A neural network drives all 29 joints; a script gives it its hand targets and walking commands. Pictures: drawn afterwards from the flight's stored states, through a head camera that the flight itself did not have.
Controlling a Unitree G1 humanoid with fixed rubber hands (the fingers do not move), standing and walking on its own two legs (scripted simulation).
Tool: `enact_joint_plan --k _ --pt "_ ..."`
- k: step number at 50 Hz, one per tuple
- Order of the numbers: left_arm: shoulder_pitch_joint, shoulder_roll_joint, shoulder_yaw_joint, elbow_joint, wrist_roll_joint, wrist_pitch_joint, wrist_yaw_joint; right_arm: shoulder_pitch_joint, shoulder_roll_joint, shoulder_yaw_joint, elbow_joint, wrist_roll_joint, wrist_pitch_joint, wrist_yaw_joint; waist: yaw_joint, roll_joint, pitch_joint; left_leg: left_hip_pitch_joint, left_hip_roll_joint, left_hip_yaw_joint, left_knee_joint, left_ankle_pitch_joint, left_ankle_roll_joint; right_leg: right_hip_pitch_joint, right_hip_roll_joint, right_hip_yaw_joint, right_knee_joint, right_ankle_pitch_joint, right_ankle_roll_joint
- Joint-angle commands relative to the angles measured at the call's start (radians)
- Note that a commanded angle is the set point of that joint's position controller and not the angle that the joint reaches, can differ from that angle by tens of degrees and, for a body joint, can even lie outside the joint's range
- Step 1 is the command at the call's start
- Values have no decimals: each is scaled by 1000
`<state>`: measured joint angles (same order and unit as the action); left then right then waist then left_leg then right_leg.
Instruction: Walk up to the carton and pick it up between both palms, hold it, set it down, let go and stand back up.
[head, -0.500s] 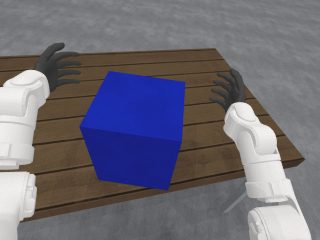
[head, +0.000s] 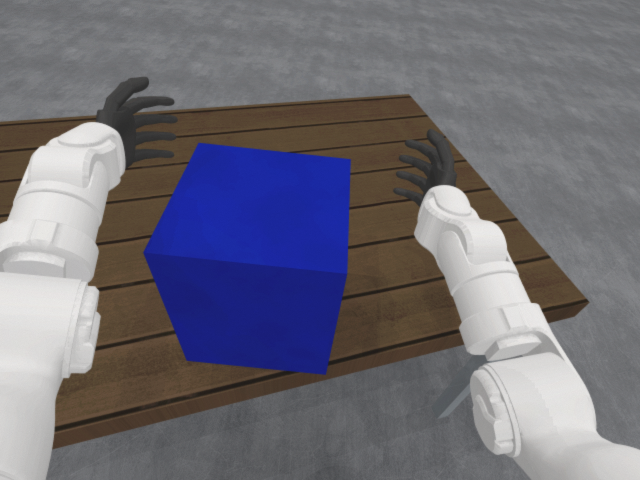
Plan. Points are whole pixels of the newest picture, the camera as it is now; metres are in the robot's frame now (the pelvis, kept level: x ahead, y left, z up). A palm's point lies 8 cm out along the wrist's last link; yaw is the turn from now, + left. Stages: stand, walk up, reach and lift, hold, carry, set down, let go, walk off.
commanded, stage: reach and lift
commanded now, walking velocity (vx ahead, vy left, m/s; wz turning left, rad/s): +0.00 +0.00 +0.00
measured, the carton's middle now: (265, 264) +0.41 +0.00 +0.03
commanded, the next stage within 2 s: none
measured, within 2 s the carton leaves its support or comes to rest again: neither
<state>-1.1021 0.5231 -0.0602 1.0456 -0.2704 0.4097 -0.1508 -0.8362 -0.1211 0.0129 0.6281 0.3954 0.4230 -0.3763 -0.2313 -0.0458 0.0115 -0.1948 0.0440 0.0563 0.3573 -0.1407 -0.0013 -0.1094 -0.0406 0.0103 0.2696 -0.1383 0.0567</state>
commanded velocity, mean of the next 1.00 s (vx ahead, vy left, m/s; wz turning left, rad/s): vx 0.00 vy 0.00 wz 0.00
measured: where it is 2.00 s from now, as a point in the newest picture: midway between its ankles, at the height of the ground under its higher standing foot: outside the picture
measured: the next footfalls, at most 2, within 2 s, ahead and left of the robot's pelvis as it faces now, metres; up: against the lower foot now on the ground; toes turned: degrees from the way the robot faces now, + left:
none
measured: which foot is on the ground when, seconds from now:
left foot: down 0.00-1.00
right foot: down 0.00-1.00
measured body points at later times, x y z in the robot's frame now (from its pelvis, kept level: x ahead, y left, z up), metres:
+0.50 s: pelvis +0.00 +0.00 -0.01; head +0.02 +0.04 +0.44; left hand +0.48 +0.14 +0.10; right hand +0.38 -0.20 +0.10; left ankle +0.03 +0.12 -0.75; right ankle +0.00 -0.16 -0.75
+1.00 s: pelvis +0.00 +0.00 -0.01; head +0.03 +0.04 +0.44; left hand +0.48 +0.12 +0.10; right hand +0.39 -0.18 +0.08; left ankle +0.03 +0.12 -0.75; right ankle +0.01 -0.16 -0.75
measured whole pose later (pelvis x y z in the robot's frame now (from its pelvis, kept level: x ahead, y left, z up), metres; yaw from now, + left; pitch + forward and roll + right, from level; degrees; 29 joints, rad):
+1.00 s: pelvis +0.00 +0.00 -0.01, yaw +0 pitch +8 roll -2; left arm -0.98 0.30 0.01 1.23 -0.10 0.02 -0.06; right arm -0.76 0.06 -0.07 0.98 0.19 -0.06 -0.38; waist -0.19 -0.03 -0.10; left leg -0.42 0.06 0.02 0.46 -0.18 -0.01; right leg -0.32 -0.02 -0.01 0.33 -0.15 0.05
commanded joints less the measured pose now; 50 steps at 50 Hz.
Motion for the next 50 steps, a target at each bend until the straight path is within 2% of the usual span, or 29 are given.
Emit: enact_joint_plan --k 1,2,4,5,7,9,10,13,14,16,17,21,23,24,25,26,27,29,30,31,32,33,35,36,39,40,46,49,50 --pt "-341 119 48 -61 36 -123 15 -332 -69 -40 -98 -44 -112 -5 21 106 -393 248 -56 -11 16 118 9 -52 66 -69 15 305 -21" --pt "-352 116 52 -9 40 -149 19 -360 -55 -28 -131 -48 -135 -1 45 74 -420 225 -55 -10 23 86 12 -58 59 -67 12 259 -25" --pt "-342 100 68 -64 45 -199 39 -332 -31 -10 -124 -56 -181 3 53 84 -480 242 -59 -6 39 121 10 -54 66 -58 30 294 -18" --pt "-371 82 54 -99 44 -225 48 -325 -32 -20 -119 -76 -199 2 36 82 -527 258 -57 -11 50 141 0 -89 80 -75 35 288 -23" --pt "-368 69 35 -9 36 -282 57 -330 -25 -24 -70 -85 -227 12 41 94 -499 218 -53 -15 48 88 4 -134 70 -79 36 221 -29" --pt "-364 34 23 52 42 -326 60 -325 -20 -47 -19 -112 -265 11 10 99 -524 192 -53 -15 53 32 6 -182 71 -76 30 173 -32" --pt "-373 48 29 43 46 -340 61 -315 -7 -37 8 -118 -275 10 17 113 -491 181 -59 -11 58 4 5 -184 70 -72 26 144 -26" --pt "-386 -3 -24 38 27 -399 73 -330 -5 -64 22 -143 -323 15 -6 133 -555 207 -48 -24 77 44 -9 -249 78 -89 47 151 -36" --pt "-372 -15 -28 50 29 -400 75 -310 -3 -48 81 -121 -326 24 -4 171 -537 230 -44 -29 91 40 -25 -271 79 -91 46 137 -43" --pt "-354 -28 -16 116 48 -417 72 -285 4 -35 121 -133 -353 22 1 159 -539 202 -43 -30 102 75 -19 -277 76 -91 55 165 -38" --pt "-341 -30 19 126 75 -421 76 -283 7 -32 119 -144 -375 27 24 149 -569 191 -43 -23 111 78 -22 -268 76 -86 67 175 -36" --pt "-370 -21 -20 101 57 -452 82 -310 -17 -52 158 -134 -422 32 4 202 -571 182 -39 -35 132 92 -44 -300 72 -97 75 174 -42" --pt "-326 -53 -21 71 69 -449 78 -262 -16 -50 177 -131 -452 22 -15 204 -601 229 -30 -49 163 212 -64 -277 83 -106 87 288 -43" --pt "-330 -51 1 160 90 -445 69 -274 -3 -34 232 -130 -452 28 16 206 -550 196 -32 -44 147 172 -53 -297 74 -100 73 217 -40" --pt "-317 -78 4 127 96 -439 71 -261 5 -33 239 -134 -456 28 -2 170 -555 225 -27 -46 146 203 -59 -306 89 -114 66 251 -41" --pt "-296 -72 7 133 94 -440 69 -256 4 -21 223 -125 -463 28 17 170 -569 219 -30 -42 152 220 -60 -269 80 -109 72 271 -36" --pt "-304 -66 5 114 102 -446 72 -257 -4 -32 232 -134 -475 26 2 169 -573 206 -33 -41 144 207 -55 -281 81 -107 71 278 -36" --pt "-300 -67 19 69 108 -449 78 -284 -3 -28 187 -124 -504 26 18 194 -590 210 -35 -36 154 277 -66 -256 81 -108 79 337 -33" --pt "-312 -70 35 95 112 -449 74 -283 2 -33 206 -137 -501 25 32 166 -580 180 -37 -38 152 257 -59 -254 78 -102 77 316 -32" --pt "-285 -88 12 88 105 -447 72 -265 3 -24 213 -117 -496 28 24 178 -554 189 -34 -39 143 239 -60 -252 79 -105 62 311 -36" --pt "-304 -91 22 110 121 -439 67 -282 19 -30 207 -135 -499 22 24 150 -552 169 -36 -30 141 207 -53 -261 75 -103 56 282 -30" --pt "-282 -105 -3 102 105 -439 64 -267 4 -36 201 -134 -512 17 -5 176 -543 178 -33 -36 136 220 -58 -246 75 -103 59 319 -32" --pt "-291 -114 12 150 111 -436 70 -274 25 -36 238 -133 -497 21 12 147 -506 158 -33 -37 119 145 -46 -269 76 -104 50 232 -31" --pt "-280 -107 31 130 125 -441 72 -266 41 -29 237 -135 -496 23 22 138 -527 161 -35 -31 114 145 -40 -260 68 -97 45 231 -29" --pt "-277 -132 6 101 106 -451 75 -272 49 -58 219 -164 -514 12 -4 151 -561 174 -30 -33 125 191 -46 -253 73 -100 64 294 -32" --pt "-269 -145 18 71 109 -456 70 -250 81 -37 199 -165 -516 10 5 124 -595 190 -33 -26 123 221 -37 -231 74 -96 55 326 -25" --pt "-292 -189 71 46 178 -423 79 -309 122 -66 197 -204 -528 1 31 146 -565 158 -26 -25 126 201 -50 -227 78 -94 52 292 -27" --pt "-298 -217 76 41 192 -403 84 -318 136 -114 214 -251 -519 -13 9 145 -536 146 -30 -21 106 127 -44 -244 71 -99 35 235 -24" --pt "-261 -226 80 27 193 -398 83 -268 148 -106 212 -251 -523 -19 1 145 -531 152 -33 -11 104 160 -38 -185 72 -93 36 310 -23"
